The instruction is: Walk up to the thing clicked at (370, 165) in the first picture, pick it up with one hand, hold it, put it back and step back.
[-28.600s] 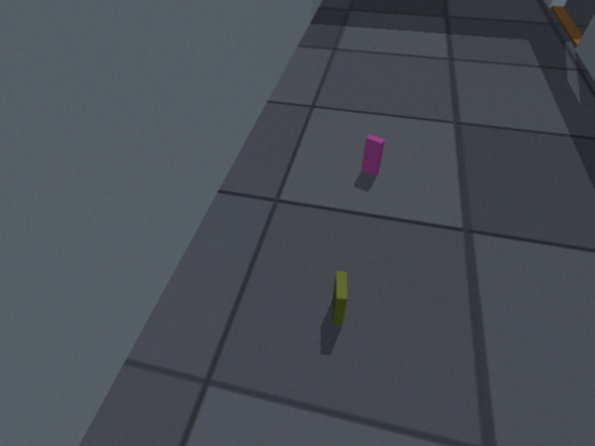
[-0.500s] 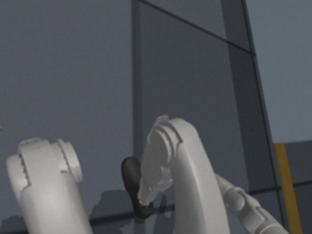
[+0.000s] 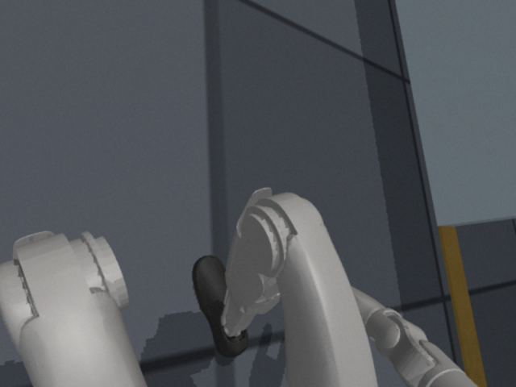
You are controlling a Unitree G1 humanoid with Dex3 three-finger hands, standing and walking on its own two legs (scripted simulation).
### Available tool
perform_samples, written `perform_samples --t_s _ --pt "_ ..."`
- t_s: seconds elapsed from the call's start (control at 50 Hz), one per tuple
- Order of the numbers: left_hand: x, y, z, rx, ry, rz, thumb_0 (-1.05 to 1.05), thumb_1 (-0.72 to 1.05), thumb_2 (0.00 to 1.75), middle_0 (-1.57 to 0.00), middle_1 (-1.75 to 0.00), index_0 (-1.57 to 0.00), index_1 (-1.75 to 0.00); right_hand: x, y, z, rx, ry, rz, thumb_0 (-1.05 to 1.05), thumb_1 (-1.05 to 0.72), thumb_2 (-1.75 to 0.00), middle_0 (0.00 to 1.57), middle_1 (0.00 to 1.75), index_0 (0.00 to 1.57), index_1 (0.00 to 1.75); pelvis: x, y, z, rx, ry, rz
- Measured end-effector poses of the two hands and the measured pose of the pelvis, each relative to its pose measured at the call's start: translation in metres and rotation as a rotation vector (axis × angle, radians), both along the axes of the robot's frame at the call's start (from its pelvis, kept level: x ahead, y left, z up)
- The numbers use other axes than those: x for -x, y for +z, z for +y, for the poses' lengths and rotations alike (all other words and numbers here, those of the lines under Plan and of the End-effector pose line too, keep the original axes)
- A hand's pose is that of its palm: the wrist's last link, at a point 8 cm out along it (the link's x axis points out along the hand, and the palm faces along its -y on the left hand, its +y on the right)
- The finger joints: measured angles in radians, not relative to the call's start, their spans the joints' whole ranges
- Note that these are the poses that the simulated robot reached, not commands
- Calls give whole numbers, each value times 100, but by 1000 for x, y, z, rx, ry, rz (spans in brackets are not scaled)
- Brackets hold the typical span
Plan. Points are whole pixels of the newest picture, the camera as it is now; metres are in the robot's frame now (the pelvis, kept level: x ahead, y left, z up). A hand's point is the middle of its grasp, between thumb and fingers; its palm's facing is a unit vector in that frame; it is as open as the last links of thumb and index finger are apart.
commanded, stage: close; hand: left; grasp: from the side
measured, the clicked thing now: out of the picture +0.45 +0.33 -0.18
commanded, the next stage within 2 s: settle in 0.90 s
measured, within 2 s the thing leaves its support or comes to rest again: leaves its support in 1.32 s
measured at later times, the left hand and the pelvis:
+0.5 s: hand out of the picture +0.43 +0.33 -0.16, palm faces +0.52 -0.85 -0.02, open 11.3 cm; pelvis +0.00 +0.00 +0.00, yaw -1 degrees
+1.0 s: hand out of the picture +0.42 +0.34 -0.17, palm faces +0.52 -0.85 +0.00, open 11.7 cm; pelvis +0.00 +0.00 +0.00, yaw -1 degrees
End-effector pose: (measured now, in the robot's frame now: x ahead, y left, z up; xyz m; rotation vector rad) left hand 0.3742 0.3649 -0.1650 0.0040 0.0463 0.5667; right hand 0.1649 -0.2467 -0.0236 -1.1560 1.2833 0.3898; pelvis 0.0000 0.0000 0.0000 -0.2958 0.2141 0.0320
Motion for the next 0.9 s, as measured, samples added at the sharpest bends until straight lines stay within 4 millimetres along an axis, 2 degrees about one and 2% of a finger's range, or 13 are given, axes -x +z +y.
perform_samples --t_s 0.14,0.28,0.52,0.9 --pt "-5 3 -1 -9 -41 2 0 2 51 -46 -50 -44 -49 2 2 0 6 -2 -3 0 -88 -89 21 30 21 30 1 1 1 4 -2 -3" --pt "-6 3 2 9 -12 2 0 -5 55 -51 -61 -51 -62 5 5 0 10 0 -6 0 -88 -89 21 30 21 30 2 2 1 4 -5 -6" --pt "-7 2 4 -3 -22 -6 0 -17 72 -52 -70 -52 -71 7 6 1 20 -3 4 0 -87 -89 21 30 21 30 3 2 2 11 -8 -7" --pt "0 0 6 -3 -32 -17 0 -41 91 -58 -85 -58 -86 -8 8 7 12 29 -24 0 -88 -89 21 30 21 30 2 2 2 16 -8 -9"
